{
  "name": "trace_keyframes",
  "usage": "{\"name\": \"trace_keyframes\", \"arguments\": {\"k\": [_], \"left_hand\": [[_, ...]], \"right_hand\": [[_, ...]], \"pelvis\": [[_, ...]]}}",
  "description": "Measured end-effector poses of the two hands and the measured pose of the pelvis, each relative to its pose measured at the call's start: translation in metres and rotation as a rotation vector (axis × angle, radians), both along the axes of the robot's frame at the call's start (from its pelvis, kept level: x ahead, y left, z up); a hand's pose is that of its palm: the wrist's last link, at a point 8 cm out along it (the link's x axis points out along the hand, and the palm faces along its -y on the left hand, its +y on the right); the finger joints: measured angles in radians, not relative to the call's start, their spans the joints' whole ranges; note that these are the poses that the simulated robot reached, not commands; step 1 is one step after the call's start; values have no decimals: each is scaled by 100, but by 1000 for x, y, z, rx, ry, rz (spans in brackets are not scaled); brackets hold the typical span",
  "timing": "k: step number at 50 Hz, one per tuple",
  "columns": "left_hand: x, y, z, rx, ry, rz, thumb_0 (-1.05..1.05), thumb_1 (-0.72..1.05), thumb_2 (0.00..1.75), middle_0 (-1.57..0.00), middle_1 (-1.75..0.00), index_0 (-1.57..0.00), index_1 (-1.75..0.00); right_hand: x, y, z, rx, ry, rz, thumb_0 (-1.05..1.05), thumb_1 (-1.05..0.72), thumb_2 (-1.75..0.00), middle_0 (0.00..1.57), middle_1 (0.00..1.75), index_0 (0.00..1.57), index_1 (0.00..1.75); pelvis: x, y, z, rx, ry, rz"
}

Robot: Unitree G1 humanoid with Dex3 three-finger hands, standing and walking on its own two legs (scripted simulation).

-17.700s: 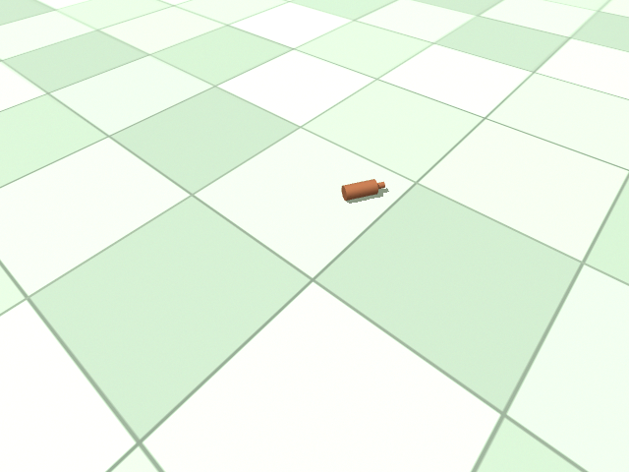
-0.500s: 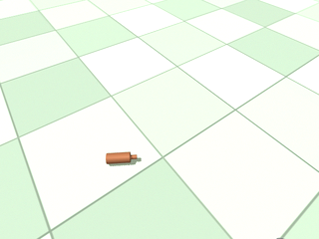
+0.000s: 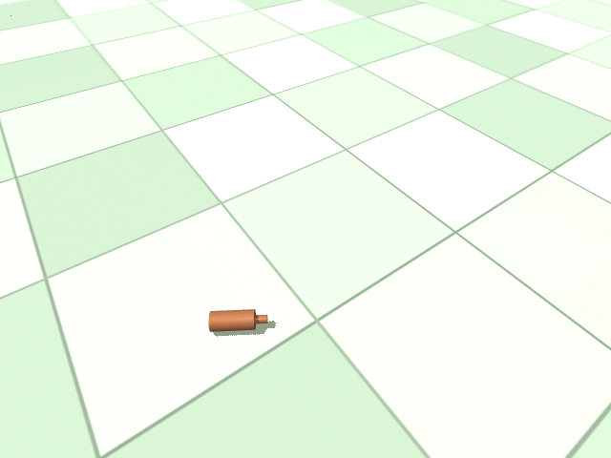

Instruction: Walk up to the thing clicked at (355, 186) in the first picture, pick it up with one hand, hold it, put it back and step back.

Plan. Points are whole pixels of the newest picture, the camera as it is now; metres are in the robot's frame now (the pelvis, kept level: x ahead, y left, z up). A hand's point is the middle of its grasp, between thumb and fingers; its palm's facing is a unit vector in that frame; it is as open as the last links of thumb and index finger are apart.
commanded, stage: walk up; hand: left
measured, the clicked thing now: (239, 320) +0.74 +0.26 -0.74
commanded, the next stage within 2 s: stand in 0.32 s
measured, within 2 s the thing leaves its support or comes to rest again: neither
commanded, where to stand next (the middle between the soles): +0.39 +0.03 m, yaw +4 degrees
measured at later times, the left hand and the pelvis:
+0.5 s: hand out of the picture +0.09 +0.25 -0.15, palm faces +0.00 -0.94 -0.34, open 7.4 cm; pelvis +0.00 +0.00 +0.01, yaw +0 degrees
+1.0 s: hand out of the picture +0.06 +0.26 -0.15, palm faces -0.04 -0.94 -0.34, open 7.4 cm; pelvis -0.01 +0.00 +0.01, yaw +0 degrees
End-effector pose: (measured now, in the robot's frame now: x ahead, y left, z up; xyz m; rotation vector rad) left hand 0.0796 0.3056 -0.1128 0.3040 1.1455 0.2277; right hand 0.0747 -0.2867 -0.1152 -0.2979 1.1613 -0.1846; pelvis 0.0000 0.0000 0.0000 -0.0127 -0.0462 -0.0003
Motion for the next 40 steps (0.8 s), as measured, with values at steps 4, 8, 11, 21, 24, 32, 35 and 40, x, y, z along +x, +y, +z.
{"name": "trace_keyframes", "arguments": {"k": [4,8,11,21,24,32,35,40], "left_hand": [[6,-3,2,1,-7,6,1,90,90,-21,-30,-20,-30],[10,-6,1,0,-7,9,1,90,90,-21,-30,-20,-30],[10,-7,0,-4,-1,9,1,90,90,-21,-30,-20,-30],[5,-10,-2,-17,44,7,1,90,90,-21,-30,-20,-30],[3,-11,-1,-17,58,-2,1,90,90,-21,-30,-20,-30],[-3,-10,2,-9,64,-19,1,90,90,-21,-30,-20,-30],[-6,-9,3,-6,62,-24,1,90,90,-21,-30,-20,-30],[-12,-8,3,-4,66,-29,1,90,90,-21,-30,-20,-30]], "right_hand": [[14,-5,2,-8,-22,0,0,-90,-89,20,30,20,30],[25,-9,5,-17,-36,2,0,-90,-89,20,30,20,29],[30,-10,7,-22,-39,4,0,-90,-89,20,30,20,29],[28,-9,8,-21,-12,0,0,-90,-89,20,30,20,29],[24,-8,7,-18,-5,-4,0,-90,-89,20,30,20,29],[9,-9,5,-12,18,-16,0,-90,-89,20,30,20,29],[1,-10,5,-11,28,-21,0,-90,-89,20,30,20,29],[-13,-11,4,-13,49,-29,0,-90,-89,20,30,20,29]], "pelvis": [[2,-2,0,1,-4,3],[4,-3,1,1,-6,6],[4,-3,1,2,-5,6],[5,-2,5,8,-5,1],[3,-1,6,9,-5,-1],[-3,-1,8,8,-9,-3],[-6,-1,8,8,-11,-3],[-10,0,8,8,-10,-3]]}}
